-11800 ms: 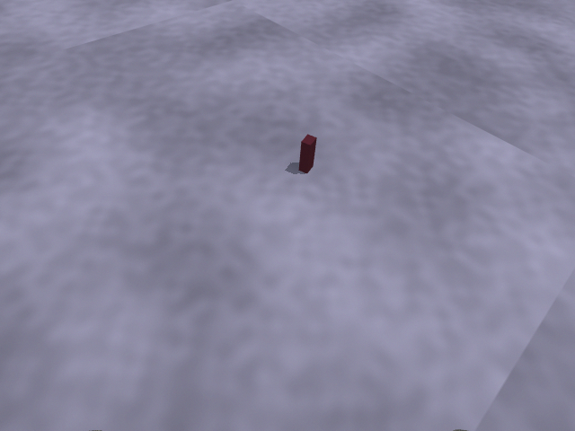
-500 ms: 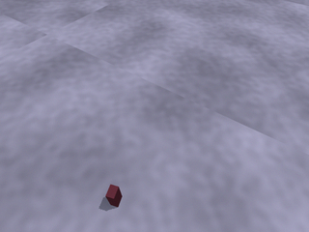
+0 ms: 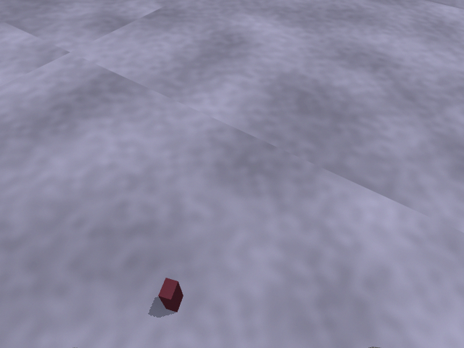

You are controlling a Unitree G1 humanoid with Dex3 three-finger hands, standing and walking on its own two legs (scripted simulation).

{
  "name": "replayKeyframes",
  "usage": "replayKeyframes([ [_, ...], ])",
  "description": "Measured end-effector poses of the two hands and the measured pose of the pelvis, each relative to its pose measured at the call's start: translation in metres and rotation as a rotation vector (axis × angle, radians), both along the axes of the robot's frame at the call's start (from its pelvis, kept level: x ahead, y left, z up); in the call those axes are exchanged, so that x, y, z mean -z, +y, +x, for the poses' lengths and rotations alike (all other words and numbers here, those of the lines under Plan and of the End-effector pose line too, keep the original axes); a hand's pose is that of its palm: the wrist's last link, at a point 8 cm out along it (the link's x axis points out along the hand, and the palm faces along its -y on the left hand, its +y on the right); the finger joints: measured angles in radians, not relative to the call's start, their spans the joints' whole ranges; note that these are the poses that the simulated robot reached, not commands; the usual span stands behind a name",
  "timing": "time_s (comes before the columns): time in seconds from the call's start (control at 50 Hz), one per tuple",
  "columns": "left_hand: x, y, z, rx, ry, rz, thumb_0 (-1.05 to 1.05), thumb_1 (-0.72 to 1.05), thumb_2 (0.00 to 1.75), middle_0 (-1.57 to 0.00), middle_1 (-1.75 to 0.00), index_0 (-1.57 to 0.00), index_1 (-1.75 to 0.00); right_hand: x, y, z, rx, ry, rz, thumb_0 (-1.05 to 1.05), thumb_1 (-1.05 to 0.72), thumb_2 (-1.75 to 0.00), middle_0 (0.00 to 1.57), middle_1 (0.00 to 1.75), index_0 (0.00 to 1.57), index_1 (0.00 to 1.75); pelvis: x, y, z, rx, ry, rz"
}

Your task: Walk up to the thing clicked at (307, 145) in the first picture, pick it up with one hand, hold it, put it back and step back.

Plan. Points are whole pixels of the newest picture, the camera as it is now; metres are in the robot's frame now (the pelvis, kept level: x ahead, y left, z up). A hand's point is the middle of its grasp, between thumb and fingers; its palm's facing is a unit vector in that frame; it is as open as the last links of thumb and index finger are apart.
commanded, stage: go down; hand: left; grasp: from the side
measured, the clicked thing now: (171, 295) +0.37 +0.21 -0.69
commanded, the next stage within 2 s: none
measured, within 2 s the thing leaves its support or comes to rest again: neither
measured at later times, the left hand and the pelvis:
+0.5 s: hand (87, 342) +0.15 +0.27 -0.17, palm faces +0.04 -0.94 -0.34, open 15.5 cm; pelvis +0.00 +0.01 -0.04, yaw +1 degrees
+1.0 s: hand out of the picture +0.14 +0.28 -0.20, palm faces +0.06 -0.95 -0.32, open 17.2 cm; pelvis +0.00 +0.02 -0.09, yaw +1 degrees
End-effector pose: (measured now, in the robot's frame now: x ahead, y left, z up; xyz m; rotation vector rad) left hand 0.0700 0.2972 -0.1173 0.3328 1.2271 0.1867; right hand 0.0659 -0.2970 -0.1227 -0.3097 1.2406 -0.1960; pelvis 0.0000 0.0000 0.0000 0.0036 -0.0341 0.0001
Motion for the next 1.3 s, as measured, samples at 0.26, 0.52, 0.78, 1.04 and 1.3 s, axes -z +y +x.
replayKeyframes([
  [0.26, 0.009, 0.002, 0.071, -0.012, -0.167, -0.024, 0.01, 0.51, 0.52, -0.06, -0.13, -0.06, -0.12, 0.009, 0.036, 0.016, 0.010, -0.169, 0.051, 0.01, -0.92, -0.91, 0.20, 0.30, 0.20, 0.29, 0.018, 0.002, -0.010, -0.013, 0.137, -0.004],
  [0.52, 0.024, 0.019, 0.067, -0.033, -0.132, -0.013, 0.00, -0.18, 0.18, -0.04, -0.09, -0.04, -0.08, 0.016, 0.054, 0.047, -0.008, -0.311, 0.051, 0.01, -0.84, -0.89, 0.20, 0.30, 0.20, 0.29, 0.041, 0.015, 0.000, -0.012, 0.210, -0.016],
  [0.78, 0.036, 0.025, 0.065, -0.025, -0.182, -0.021, 0.00, -0.47, 0.11, -0.05, -0.09, -0.05, -0.09, 0.019, 0.062, 0.091, -0.071, -0.447, 0.002, 0.01, -0.81, -0.88, 0.20, 0.30, 0.20, 0.29, 0.068, 0.019, 0.004, -0.023, 0.272, -0.037],
  [1.04, 0.046, 0.029, 0.055, -0.036, -0.197, -0.030, 0.00, -0.48, 0.12, -0.05, -0.07, -0.05, -0.08, 0.035, 0.074, 0.092, -0.087, -0.492, 0.004, 0.01, -0.82, -0.88, 0.20, 0.30, 0.20, 0.29, 0.089, 0.020, -0.002, -0.030, 0.319, -0.053],
  [1.3, 0.063, 0.041, 0.046, -0.045, -0.252, -0.029, 0.00, -0.43, 0.14, -0.05, -0.07, -0.05, -0.07, 0.051, 0.073, 0.074, -0.103, -0.500, -0.015, 0.01, -0.84, -0.89, 0.21, 0.30, 0.20, 0.29, 0.109, 0.020, -0.020, -0.031, 0.350, -0.063],
])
